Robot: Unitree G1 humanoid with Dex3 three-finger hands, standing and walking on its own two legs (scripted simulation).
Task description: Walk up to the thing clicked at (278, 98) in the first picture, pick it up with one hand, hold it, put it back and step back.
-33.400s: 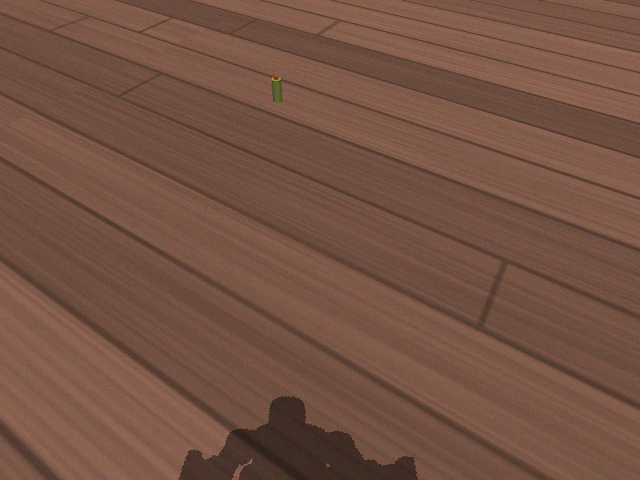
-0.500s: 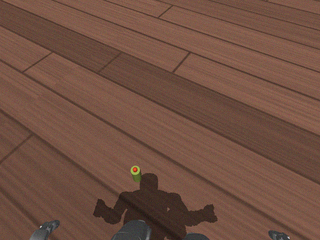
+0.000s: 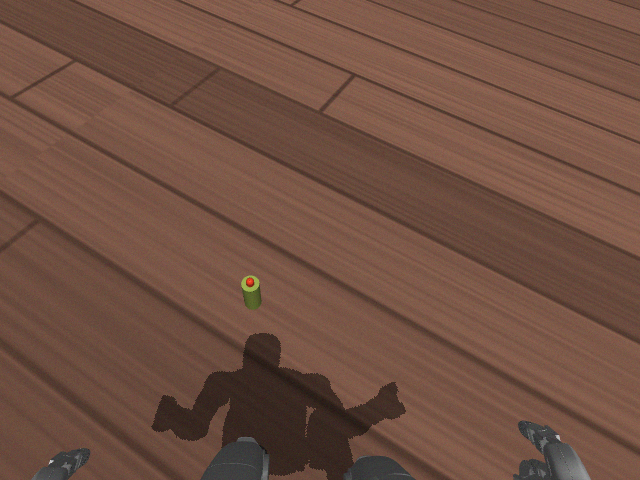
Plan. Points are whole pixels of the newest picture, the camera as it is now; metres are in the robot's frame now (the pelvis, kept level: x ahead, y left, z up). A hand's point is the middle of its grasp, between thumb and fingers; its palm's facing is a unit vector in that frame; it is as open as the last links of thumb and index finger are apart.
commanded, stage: step back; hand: left
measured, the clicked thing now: (251, 291) +0.64 +0.18 -0.68
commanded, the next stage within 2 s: stand in 1.94 s
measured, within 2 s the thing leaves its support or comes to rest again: neither
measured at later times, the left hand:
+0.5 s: hand out of the picture -0.05 +0.24 -0.14, palm faces +0.07 -0.93 -0.37, open 7.4 cm
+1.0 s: hand out of the picture -0.29 +0.19 -0.13, palm faces +0.10 -0.89 -0.44, open 7.4 cm
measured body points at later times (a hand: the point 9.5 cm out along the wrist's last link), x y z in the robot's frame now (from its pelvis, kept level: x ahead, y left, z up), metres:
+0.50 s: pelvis -0.17 -0.03 +0.00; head -0.11 -0.01 +0.44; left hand -0.05 +0.29 -0.12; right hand -0.07 -0.34 -0.11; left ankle -0.14 +0.08 -0.72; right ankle -0.14 -0.17 -0.66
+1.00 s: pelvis -0.33 -0.10 +0.00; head -0.30 -0.12 +0.45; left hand -0.30 +0.23 -0.10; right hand -0.23 -0.41 -0.13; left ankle -0.35 +0.04 -0.68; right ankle -0.30 -0.21 -0.72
